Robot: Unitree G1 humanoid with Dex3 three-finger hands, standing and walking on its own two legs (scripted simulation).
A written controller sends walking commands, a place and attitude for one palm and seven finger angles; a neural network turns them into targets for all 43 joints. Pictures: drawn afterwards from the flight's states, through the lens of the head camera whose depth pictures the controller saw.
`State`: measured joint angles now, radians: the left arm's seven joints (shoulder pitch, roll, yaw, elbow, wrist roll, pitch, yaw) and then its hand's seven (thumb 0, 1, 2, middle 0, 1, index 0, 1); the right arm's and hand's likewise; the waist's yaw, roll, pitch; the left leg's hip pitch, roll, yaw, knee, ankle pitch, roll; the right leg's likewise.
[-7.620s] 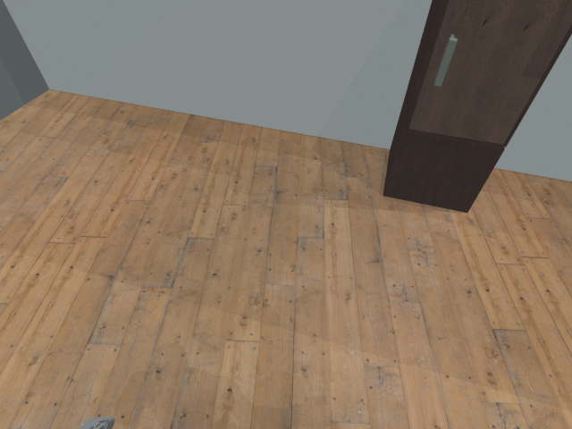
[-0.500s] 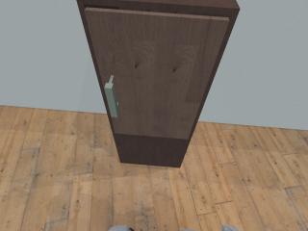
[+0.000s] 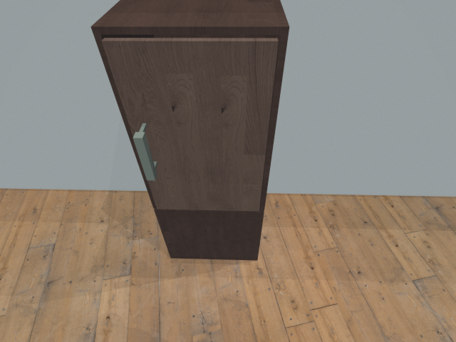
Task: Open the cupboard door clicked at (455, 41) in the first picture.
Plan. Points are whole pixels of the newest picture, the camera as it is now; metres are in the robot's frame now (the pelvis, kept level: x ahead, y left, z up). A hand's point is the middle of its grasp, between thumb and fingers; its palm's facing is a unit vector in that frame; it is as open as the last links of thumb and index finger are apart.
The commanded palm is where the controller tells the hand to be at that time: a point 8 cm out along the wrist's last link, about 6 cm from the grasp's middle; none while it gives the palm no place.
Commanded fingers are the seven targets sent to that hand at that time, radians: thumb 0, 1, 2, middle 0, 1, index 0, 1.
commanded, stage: come to a stop and stand still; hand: left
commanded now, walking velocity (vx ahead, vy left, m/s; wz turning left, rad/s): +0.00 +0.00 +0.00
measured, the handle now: (147, 152) +0.60 +0.25 -0.03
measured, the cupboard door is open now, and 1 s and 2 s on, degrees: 0 0 0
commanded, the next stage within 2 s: look again from close up in 0.22 s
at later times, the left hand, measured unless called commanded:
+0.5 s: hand out of the picture +0.00 +0.14 -0.17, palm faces +0.03 -0.99 -0.15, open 7.4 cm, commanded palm none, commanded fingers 0.00 0.90 0.90 -0.20 -0.30 -0.20 -0.30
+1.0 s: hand out of the picture +0.13 +0.18 -0.13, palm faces +0.14 -0.96 -0.25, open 7.2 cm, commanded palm +0.17 +0.21 -0.06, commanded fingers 0.00 0.78 0.85 -0.21 -0.38 -0.21 -0.38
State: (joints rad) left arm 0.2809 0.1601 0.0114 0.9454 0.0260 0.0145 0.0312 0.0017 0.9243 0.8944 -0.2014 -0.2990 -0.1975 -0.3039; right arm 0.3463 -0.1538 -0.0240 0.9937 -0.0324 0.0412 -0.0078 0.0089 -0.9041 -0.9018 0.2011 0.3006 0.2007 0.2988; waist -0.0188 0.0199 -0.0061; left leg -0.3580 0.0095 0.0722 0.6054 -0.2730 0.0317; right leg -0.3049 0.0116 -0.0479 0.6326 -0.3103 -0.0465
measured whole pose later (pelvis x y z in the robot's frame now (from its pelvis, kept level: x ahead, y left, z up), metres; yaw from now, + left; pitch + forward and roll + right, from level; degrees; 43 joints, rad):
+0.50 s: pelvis +0.02 -0.01 +0.01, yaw +0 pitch -1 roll +0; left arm 0.34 0.12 0.00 1.09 0.02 -0.01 0.03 0.00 0.91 0.89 -0.20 -0.30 -0.20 -0.30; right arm 0.36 -0.11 0.00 1.10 -0.03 0.00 -0.02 0.01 -0.90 -0.90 0.20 0.30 0.20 0.30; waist -0.01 -0.01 -0.01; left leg -0.31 0.02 0.02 0.50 -0.18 0.00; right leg -0.24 0.04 -0.07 0.51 -0.26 -0.07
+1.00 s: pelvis +0.08 -0.01 +0.01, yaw -1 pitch +1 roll +1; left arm 0.47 0.18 0.00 0.60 -0.08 0.05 0.09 0.03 0.95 0.89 -0.20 -0.30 -0.20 -0.31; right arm 0.32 -0.18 0.01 1.00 0.01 -0.11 -0.07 0.02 -0.93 -0.90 0.20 0.30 0.20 0.30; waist 0.01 0.00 0.01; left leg -0.23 0.00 0.06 0.48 -0.27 0.00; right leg -0.17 0.03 -0.03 0.50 -0.34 -0.05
